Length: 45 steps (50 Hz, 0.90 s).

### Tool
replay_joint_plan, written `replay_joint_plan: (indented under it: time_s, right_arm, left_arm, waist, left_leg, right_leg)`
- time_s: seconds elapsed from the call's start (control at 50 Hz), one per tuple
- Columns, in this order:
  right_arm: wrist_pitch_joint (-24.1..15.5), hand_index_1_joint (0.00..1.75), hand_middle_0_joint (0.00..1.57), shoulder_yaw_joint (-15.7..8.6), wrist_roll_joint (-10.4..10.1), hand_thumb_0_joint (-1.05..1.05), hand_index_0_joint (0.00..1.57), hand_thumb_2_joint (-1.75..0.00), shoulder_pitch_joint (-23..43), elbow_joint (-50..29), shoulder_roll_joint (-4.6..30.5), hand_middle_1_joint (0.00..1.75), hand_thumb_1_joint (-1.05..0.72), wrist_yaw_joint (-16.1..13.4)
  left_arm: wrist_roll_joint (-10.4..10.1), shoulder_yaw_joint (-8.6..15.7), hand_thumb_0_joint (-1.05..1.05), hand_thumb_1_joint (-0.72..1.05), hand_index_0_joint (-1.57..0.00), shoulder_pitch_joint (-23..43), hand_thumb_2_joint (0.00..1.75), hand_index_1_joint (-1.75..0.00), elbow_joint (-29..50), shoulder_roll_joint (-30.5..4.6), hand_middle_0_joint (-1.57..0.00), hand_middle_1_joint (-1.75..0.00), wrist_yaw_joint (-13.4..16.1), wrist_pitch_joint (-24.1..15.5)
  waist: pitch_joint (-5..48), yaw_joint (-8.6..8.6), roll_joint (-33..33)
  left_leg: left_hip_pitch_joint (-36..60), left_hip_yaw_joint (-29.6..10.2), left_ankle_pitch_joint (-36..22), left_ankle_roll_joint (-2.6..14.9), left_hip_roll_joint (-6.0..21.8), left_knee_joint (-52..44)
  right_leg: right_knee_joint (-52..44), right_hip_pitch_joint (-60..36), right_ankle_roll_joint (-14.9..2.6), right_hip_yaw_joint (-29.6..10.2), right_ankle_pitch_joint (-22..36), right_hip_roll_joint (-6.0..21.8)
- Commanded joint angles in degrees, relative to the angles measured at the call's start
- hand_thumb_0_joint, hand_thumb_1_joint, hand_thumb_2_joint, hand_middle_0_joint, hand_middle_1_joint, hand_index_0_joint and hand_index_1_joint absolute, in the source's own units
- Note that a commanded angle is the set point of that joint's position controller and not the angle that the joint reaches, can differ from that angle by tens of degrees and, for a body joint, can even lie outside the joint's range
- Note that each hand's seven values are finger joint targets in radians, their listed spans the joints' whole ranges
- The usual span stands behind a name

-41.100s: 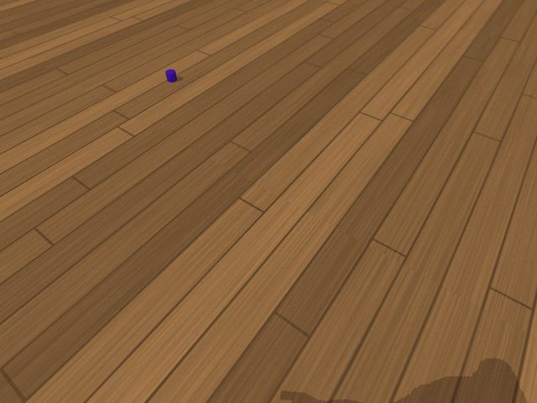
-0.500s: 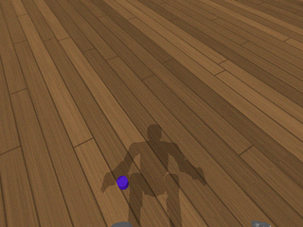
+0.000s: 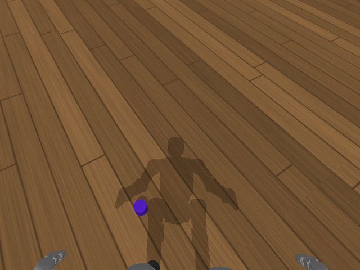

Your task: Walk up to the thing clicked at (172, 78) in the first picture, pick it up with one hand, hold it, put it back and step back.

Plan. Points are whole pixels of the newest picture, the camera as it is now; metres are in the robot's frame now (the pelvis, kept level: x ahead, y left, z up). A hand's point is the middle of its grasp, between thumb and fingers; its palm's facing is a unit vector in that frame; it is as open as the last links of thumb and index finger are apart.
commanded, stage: walk up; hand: left
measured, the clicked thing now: (140, 207) +0.46 +0.20 -0.74
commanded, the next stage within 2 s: none
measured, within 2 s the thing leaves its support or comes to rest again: neither
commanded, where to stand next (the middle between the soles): +0.07 -0.02 m, yaw -2 degrees
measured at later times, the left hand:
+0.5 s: hand out of the picture -0.05 +0.28 -0.14, palm faces +0.08 -0.92 -0.39, open 7.4 cm
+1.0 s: hand out of the picture +0.08 +0.27 -0.16, palm faces +0.02 -0.89 -0.45, open 7.4 cm
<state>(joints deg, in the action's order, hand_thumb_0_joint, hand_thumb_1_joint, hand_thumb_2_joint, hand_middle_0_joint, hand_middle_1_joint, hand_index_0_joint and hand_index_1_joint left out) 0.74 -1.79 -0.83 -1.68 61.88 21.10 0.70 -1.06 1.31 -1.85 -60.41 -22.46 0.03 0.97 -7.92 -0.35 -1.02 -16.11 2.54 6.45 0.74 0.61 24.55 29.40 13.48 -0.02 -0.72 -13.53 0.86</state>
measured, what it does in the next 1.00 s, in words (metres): steps on the spot: left foot, then right foot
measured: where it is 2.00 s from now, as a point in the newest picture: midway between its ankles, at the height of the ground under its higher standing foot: outside the picture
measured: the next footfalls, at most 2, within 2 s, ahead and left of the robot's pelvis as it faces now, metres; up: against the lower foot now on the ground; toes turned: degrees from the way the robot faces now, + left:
left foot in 0.50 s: -0.01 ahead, +0.14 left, +0.00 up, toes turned +6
right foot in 0.84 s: +0.15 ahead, -0.14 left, +0.00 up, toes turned +2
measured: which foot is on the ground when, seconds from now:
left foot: down 0.00-0.14, up 0.16-0.48, down 0.50-0.84, up 0.86-1.00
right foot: down 0.00-0.50, up 0.52-0.82, down 0.84-1.00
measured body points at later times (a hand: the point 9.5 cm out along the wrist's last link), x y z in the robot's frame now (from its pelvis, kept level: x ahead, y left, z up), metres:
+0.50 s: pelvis -0.04 +0.00 +0.00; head -0.03 +0.00 +0.45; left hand -0.05 +0.33 -0.12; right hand +0.04 -0.32 -0.12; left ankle -0.05 +0.13 -0.74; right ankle -0.03 -0.12 -0.74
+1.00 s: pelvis -0.03 -0.01 -0.03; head +0.04 -0.03 +0.41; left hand +0.07 +0.31 -0.13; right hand +0.10 -0.32 -0.17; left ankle -0.08 +0.13 -0.67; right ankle +0.11 -0.14 -0.74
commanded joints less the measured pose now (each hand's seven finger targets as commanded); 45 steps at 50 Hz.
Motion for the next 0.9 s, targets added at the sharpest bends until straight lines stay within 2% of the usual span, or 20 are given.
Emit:
replay_joint_plan:
  time_s: [0.0, 0.06, 0.1, 0.12, 0.14, 0.2, 0.24, 0.28, 0.38, 0.44, 0.46, 0.5, 0.52, 0.58, 0.72, 0.78, 0.8, 0.82, 0.84, 0.88]
  right_arm:
    - [0.2, 0.30, 0.20, -4.3, 1.0, 0.00, 0.20, -0.90, 3.1, -7.2, 16.3, 0.30, -0.90, -1.1]
    - [1.7, 0.30, 0.20, -4.4, 1.5, 0.00, 0.20, -0.90, 5.2, -10.3, 15.1, 0.30, -0.90, -1.2]
    - [2.2, 0.30, 0.20, -3.5, 0.5, 0.00, 0.20, -0.90, 4.0, -10.7, 11.7, 0.30, -0.90, -1.1]
    - [2.3, 0.30, 0.20, -2.9, 0.7, 0.00, 0.20, -0.90, 2.7, -11.3, 9.6, 0.30, -0.90, -1.5]
    - [2.6, 0.30, 0.20, -3.2, 1.7, 0.00, 0.20, -0.90, 1.6, -11.9, 10.6, 0.30, -0.90, -2.0]
    - [1.9, 0.30, 0.20, -4.7, 0.5, 0.00, 0.20, -0.90, -5.8, -9.1, 13.4, 0.30, -0.90, -1.2]
    - [0.7, 0.30, 0.20, -4.7, 1.7, 0.00, 0.20, -0.90, -7.6, -8.7, 14.4, 0.30, -0.90, 0.0]
    - [-0.4, 0.30, 0.20, -5.3, 2.3, 0.00, 0.20, -0.90, -4.4, -10.9, 16.6, 0.30, -0.90, 1.5]
    - [-2.5, 0.30, 0.20, -4.5, 2.7, 0.00, 0.20, -0.90, -4.2, -12.2, 12.9, 0.30, -0.90, 2.3]
    - [-3.9, 0.30, 0.20, -5.7, 2.3, 0.00, 0.20, -0.90, -20.1, -7.9, 11.7, 0.30, -0.90, 1.5]
    - [-4.5, 0.30, 0.20, -6.9, 2.7, 0.00, 0.20, -0.90, -25.6, -6.4, 13.4, 0.30, -0.90, 0.4]
    - [-5.4, 0.30, 0.20, -8.3, 4.1, 0.00, 0.20, -0.90, -23.7, -10.9, 22.7, 0.30, -0.90, -1.1]
    - [-5.8, 0.30, 0.20, -8.2, 2.2, 0.00, 0.20, -0.90, -20.2, -11.8, 24.0, 0.30, -0.90, -1.2]
    - [-6.7, 0.30, 0.20, -6.4, 1.8, 0.00, 0.20, -0.90, -15.0, -14.0, 19.2, 0.30, -0.90, -1.9]
    - [-2.4, 0.30, 0.20, -3.8, 1.7, 0.00, 0.20, -0.90, -9.8, -15.6, 14.4, 0.30, -0.90, -1.3]
    - [1.3, 0.30, 0.20, -4.0, 0.4, 0.00, 0.20, -0.90, -8.4, -17.2, 13.0, 0.30, -0.90, -1.1]
    - [1.8, 0.30, 0.20, -3.4, -0.2, 0.00, 0.20, -0.90, -11.8, -16.8, 10.7, 0.30, -0.90, -1.3]
    - [2.4, 0.30, 0.20, -2.6, -0.6, 0.00, 0.20, -0.90, -15.2, -16.9, 8.6, 0.30, -0.90, -1.6]
    - [3.7, 0.30, 0.20, -3.9, -0.3, 0.00, 0.20, -0.90, -16.5, -16.2, 11.2, 0.30, -0.90, -2.6]
    - [4.3, 0.30, 0.20, -5.4, -0.4, 0.00, 0.20, -0.90, -15.3, -16.3, 14.2, 0.30, -0.90, -2.5]
  left_arm:
    - [0.9, 3.0, 0.00, 0.90, -0.20, -6.7, 0.90, -0.30, 3.1, -9.9, -0.20, -0.30, 0.7, 1.1]
    - [0.9, 3.7, 0.00, 0.90, -0.20, -11.5, 0.90, -0.30, 3.5, -8.9, -0.20, -0.30, 0.6, 1.6]
    - [2.6, 4.6, 0.00, 0.90, -0.20, -10.1, 0.90, -0.30, 4.8, -13.4, -0.20, -0.30, 1.1, 0.2]
    - [2.9, 5.8, 0.00, 0.90, -0.20, -6.3, 0.90, -0.30, 6.8, -18.3, -0.20, -0.30, 1.1, -0.4]
    - [3.5, 6.0, 0.00, 0.90, -0.20, -4.6, 0.90, -0.30, 8.9, -20.8, -0.20, -0.30, 1.5, -0.9]
    - [3.4, 5.4, 0.00, 0.90, -0.20, 0.1, 0.90, -0.30, 10.6, -14.5, -0.20, -0.30, 2.0, -2.3]
    - [4.1, 5.6, 0.00, 0.90, -0.20, -5.1, 0.90, -0.30, 10.3, -13.4, -0.20, -0.30, 1.1, -3.4]
    - [4.1, 7.2, 0.00, 0.90, -0.20, -11.1, 0.90, -0.30, 11.0, -15.9, -0.20, -0.30, -0.1, -3.9]
    - [3.5, 7.5, 0.00, 0.90, -0.20, -15.1, 0.90, -0.30, 12.0, -16.3, -0.20, -0.30, -1.2, -3.6]
    - [3.4, 6.7, 0.00, 0.90, -0.20, -7.9, 0.90, -0.30, 15.3, -14.9, -0.20, -0.30, -2.3, -2.4]
    - [3.5, 5.6, 0.00, 0.90, -0.20, -8.8, 0.90, -0.30, 16.1, -11.3, -0.20, -0.30, -2.4, -1.7]
    - [3.2, 5.0, 0.00, 0.90, -0.20, -9.2, 0.90, -0.30, 18.5, -8.9, -0.20, -0.30, -2.2, -1.0]
    - [3.1, 5.5, 0.00, 0.90, -0.20, -7.3, 0.90, -0.30, 17.3, -13.1, -0.20, -0.30, -2.0, -1.3]
    - [2.7, 6.6, 0.00, 0.90, -0.20, -16.2, 0.90, -0.30, 12.7, -15.3, -0.20, -0.30, -3.4, -1.1]
    - [0.0, 4.7, 0.00, 0.90, -0.20, -12.1, 0.90, -0.30, 10.8, -10.6, -0.20, -0.30, -0.8, -1.8]
    - [0.3, 5.4, 0.00, 0.90, -0.20, -15.7, 0.90, -0.30, 9.1, -13.0, -0.20, -0.30, 1.2, -2.4]
    - [1.0, 6.3, 0.00, 0.90, -0.20, -16.0, 0.90, -0.30, 9.5, -16.6, -0.20, -0.30, 1.5, -2.9]
    - [1.5, 6.7, 0.00, 0.90, -0.20, -16.3, 0.90, -0.30, 11.2, -19.3, -0.20, -0.30, 1.8, -3.2]
    - [1.3, 6.4, 0.00, 0.90, -0.20, -14.0, 0.90, -0.30, 12.9, -20.8, -0.20, -0.30, 2.1, -2.9]
    - [1.0, 6.3, 0.00, 0.90, -0.20, -10.5, 0.90, -0.30, 13.8, -18.9, -0.20, -0.30, 3.4, -2.6]
  waist:
    - [15.8, 1.51, 11.7]
    - [14.1, 3.40, 10.9]
    - [11.4, 2.89, -5.8]
    - [8.9, 1.83, -13.1]
    - [8.2, 2.91, -13.3]
    - [11.7, -1.45, -3.2]
    - [14.4, 1.63, -8.3]
    - [10.8, 5.22, -10.8]
    - [3.3, 4.76, -8.7]
    - [7.7, -4.18, -6.1]
    - [9.2, -6.62, 2.3]
    - [3.2, -5.07, 9.9]
    - [-2.5, -4.84, 4.8]
    - [-0.1, 0.53, 5.9]
    - [0.4, 0.50, 16.9]
    - [5.8, 2.64, 8.8]
    - [8.3, 2.72, -3.0]
    - [11.1, 2.01, -13.1]
    - [14.3, 1.67, -10.2]
    - [14.2, 0.59, -5.6]
  left_leg:
    - [1.2, -13.4, -12.8, 10.47, 16.0, -4.0]
    - [-2.2, -12.1, -16.0, 9.86, 14.3, 3.4]
    - [-5.8, -7.9, -0.7, 2.70, 2.3, 18.1]
    - [-11.6, -6.9, 24.4, 0.00, -6.6, 27.4]
    - [-12.4, -11.4, 29.0, -0.47, -5.0, 36.9]
    - [-10.7, -13.2, 18.3, -0.73, -4.3, 41.5]
    - [-14.8, -8.2, 17.0, -1.29, -3.2, 36.0]
    - [-21.7, -7.8, 20.3, -1.18, -1.8, 30.0]
    - [-10.6, -3.1, 23.0, -0.82, -0.8, 14.1]
    - [14.3, 2.9, 7.5, 0.86, -2.4, -3.1]
    - [26.0, 0.0, 8.5, 1.54, -1.6, -6.6]
    - [19.8, -41.0, 44.1, 11.54, 23.7, -16.1]
    - [9.7, -41.5, 44.6, 14.96, 26.1, -18.8]
    - [9.0, -22.0, 26.1, 11.34, 17.0, -13.0]
    - [-1.6, -3.2, -25.0, 8.85, 9.3, 3.1]
    - [-2.8, -1.2, -11.9, 4.99, 4.1, 18.7]
    - [-6.8, -0.7, 1.7, 2.63, 1.8, 26.9]
    - [-11.4, -2.2, 28.7, 0.78, -4.8, 39.9]
    - [-7.7, -10.3, 33.6, 0.76, -3.7, 49.0]
    - [-8.0, -14.5, 28.3, -0.12, -2.0, 55.8]
  right_leg:
    - [16.1, -3.3, -2.53, 0.3, -9.1, -0.4]
    - [12.7, -2.6, -3.20, -0.1, -6.9, 0.8]
    - [-6.1, -0.1, -4.33, -15.1, 11.0, 11.4]
    - [-10.1, 0.6, -10.10, -23.6, 17.3, 19.1]
    - [-10.5, 5.3, -16.66, -29.1, 19.1, 24.2]
    - [-8.5, -0.7, -10.50, -14.9, 6.0, 14.1]
    - [-13.2, -11.8, -9.10, -15.7, -21.9, 11.8]
    - [-15.9, -18.2, -11.80, -23.1, -35.0, 16.0]
    - [-17.0, -9.0, -11.82, -13.8, -20.2, 13.9]
    - [-6.2, 5.0, -8.45, -2.9, -19.0, 8.3]
    - [6.0, 14.8, -6.22, 2.0, -20.9, 4.5]
    - [29.9, 36.2, -1.83, -3.2, -18.8, -0.6]
    - [30.7, 32.1, -1.93, -9.2, -15.1, 3.4]
    - [30.3, 24.0, -0.76, -8.6, -6.4, 4.1]
    - [13.3, 5.2, 1.10, 2.6, 0.2, 0.6]
    - [-0.2, -4.0, 0.99, 4.6, 12.6, -1.1]
    - [-0.6, -7.9, -0.46, -2.8, 32.1, 5.4]
    - [-5.0, -9.4, -7.05, -21.4, 46.5, 19.7]
    - [-4.6, -3.7, -15.64, -28.5, 45.7, 25.3]
    - [-2.5, 0.0, -15.68, -22.8, 33.5, 21.4]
